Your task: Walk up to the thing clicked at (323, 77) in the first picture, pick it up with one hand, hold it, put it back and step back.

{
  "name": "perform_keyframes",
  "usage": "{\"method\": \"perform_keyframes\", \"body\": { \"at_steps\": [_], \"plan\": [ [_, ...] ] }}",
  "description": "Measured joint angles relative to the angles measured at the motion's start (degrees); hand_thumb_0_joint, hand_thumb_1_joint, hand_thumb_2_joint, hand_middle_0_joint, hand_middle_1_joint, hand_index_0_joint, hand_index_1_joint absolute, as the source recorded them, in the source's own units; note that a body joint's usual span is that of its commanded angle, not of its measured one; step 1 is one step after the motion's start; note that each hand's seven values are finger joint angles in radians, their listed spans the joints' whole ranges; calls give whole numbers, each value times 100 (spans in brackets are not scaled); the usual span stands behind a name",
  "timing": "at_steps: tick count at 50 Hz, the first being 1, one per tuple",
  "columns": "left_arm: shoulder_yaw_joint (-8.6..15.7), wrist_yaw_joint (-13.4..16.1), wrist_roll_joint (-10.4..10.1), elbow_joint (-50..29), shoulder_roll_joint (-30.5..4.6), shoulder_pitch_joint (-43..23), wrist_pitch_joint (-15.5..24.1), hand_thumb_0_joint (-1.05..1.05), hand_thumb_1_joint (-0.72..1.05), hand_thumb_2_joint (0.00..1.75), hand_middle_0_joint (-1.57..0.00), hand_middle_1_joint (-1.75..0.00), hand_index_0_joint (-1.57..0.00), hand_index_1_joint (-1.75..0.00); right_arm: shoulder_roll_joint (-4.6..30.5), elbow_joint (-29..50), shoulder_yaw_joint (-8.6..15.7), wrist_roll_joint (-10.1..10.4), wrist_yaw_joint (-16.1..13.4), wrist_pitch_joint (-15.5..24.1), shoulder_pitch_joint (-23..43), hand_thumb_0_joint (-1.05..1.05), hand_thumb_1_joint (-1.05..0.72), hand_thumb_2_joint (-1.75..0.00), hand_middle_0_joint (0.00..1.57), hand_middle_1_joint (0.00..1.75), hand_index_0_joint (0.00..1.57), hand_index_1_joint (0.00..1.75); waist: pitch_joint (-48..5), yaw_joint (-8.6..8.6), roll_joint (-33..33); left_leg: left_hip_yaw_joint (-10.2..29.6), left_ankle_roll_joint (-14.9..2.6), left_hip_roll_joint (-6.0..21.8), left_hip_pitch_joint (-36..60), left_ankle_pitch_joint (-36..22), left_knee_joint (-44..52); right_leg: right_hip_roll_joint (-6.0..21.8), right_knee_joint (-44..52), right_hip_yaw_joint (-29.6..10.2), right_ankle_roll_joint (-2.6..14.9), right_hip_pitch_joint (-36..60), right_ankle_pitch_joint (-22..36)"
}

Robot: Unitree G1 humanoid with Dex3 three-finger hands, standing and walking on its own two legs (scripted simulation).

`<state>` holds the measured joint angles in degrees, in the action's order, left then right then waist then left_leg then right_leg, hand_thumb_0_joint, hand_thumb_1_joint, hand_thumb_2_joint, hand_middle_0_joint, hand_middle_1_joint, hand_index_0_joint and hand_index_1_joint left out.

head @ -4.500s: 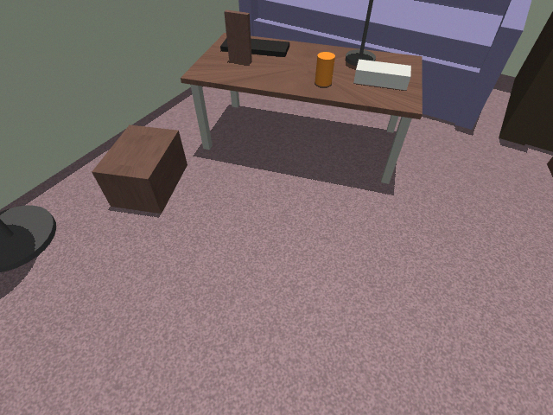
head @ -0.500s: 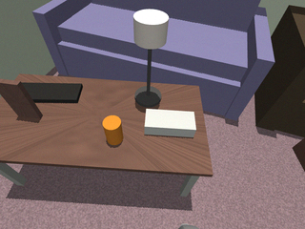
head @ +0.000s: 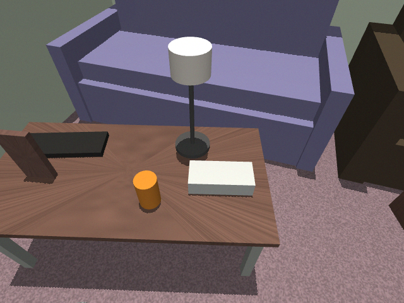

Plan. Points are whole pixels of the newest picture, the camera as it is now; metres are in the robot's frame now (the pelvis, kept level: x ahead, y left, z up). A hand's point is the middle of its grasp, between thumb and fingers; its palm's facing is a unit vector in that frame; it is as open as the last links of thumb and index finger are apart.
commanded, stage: walk up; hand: left
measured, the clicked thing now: (147, 190) +0.55 +0.20 -0.26
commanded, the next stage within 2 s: stand in 0.70 s
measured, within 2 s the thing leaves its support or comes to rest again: neither
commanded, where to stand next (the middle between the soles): +0.08 +0.00 m, yaw +0 degrees
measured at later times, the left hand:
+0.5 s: hand out of the picture +0.08 +0.25 -0.15, palm faces +0.01 -0.94 -0.33, open 7.4 cm
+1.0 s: hand out of the picture +0.12 +0.25 -0.15, palm faces -0.01 -0.94 -0.34, open 7.4 cm
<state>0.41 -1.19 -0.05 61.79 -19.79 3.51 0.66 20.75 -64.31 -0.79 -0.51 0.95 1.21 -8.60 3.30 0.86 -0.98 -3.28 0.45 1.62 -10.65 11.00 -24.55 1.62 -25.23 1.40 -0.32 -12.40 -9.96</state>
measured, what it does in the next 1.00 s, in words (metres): stands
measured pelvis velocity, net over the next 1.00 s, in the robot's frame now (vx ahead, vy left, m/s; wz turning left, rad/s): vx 0.03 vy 0.00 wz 0.01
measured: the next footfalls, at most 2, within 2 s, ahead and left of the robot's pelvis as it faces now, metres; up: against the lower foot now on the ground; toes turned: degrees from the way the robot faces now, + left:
none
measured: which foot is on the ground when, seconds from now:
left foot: down 0.00-1.00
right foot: down 0.00-1.00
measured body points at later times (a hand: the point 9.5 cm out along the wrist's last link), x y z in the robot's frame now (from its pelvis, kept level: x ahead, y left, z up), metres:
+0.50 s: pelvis +0.02 +0.00 +0.01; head +0.03 +0.00 +0.46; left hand +0.08 +0.30 -0.13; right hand +0.11 -0.30 -0.13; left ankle +0.03 +0.12 -0.74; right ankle +0.04 -0.12 -0.74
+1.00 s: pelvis +0.03 +0.00 +0.01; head +0.04 +0.00 +0.46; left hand +0.12 +0.30 -0.12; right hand +0.11 -0.30 -0.12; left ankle +0.03 +0.12 -0.74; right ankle +0.04 -0.12 -0.74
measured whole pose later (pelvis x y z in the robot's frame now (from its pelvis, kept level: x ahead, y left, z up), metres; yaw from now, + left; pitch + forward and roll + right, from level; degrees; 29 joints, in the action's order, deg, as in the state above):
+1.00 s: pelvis +0.03 +0.00 +0.01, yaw +1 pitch -2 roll +0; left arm 0.4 -0.4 0.5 65.9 -20.0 4.2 0.7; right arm 19.9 -66.1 0.0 -0.5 0.5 0.4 -4.7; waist 2.5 0.7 -0.4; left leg -2.5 0.9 1.6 -5.7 9.5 -17.1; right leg 1.4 -17.4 2.4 -0.5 -6.9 -8.7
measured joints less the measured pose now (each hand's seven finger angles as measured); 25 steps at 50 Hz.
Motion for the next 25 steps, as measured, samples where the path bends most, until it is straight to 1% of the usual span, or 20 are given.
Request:
{"method": "perform_keyframes", "body": {
  "at_steps": [8, 25],
  "plan": [
    [11, -17, 9, 288, -18, -17, -44, 0, 90, 90, -20, -30, -20, -30, 50, -181, 46, -17, -44, 22, 139, 1, -90, -90, 20, 30, 20, 30, -28, 4, -51, 23, -1, -3, 152, -121, 303, -10, 365, 32, -14, 193, 146],
    [39, 16, 40, 607, 10, 203, -44, 0, 90, 90, -20, -30, -20, -30, -91, -208, 63, 13, -32, -17, 467, 1, -90, -90, 20, 30, 20, 30, -34, -142, 142, 55, 13, 5, 315, -147, 540, -26, 652, 71, -24, 392, 185]
  ]
}}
